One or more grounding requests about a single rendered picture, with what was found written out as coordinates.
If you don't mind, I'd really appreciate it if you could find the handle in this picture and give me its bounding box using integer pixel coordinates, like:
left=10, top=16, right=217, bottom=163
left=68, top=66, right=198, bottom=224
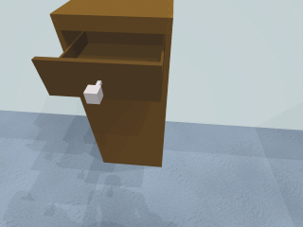
left=83, top=80, right=103, bottom=104

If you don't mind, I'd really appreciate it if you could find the cabinet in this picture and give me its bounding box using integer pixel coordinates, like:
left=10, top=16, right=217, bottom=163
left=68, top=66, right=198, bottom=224
left=49, top=0, right=174, bottom=167

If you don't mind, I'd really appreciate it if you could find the drawer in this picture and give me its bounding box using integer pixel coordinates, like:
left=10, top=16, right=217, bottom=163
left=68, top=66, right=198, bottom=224
left=32, top=31, right=166, bottom=102

